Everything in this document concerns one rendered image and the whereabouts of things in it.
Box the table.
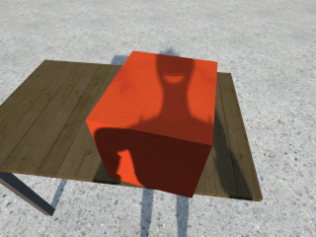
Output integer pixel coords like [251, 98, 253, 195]
[0, 59, 263, 216]

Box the carton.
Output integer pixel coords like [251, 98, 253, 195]
[86, 50, 218, 198]

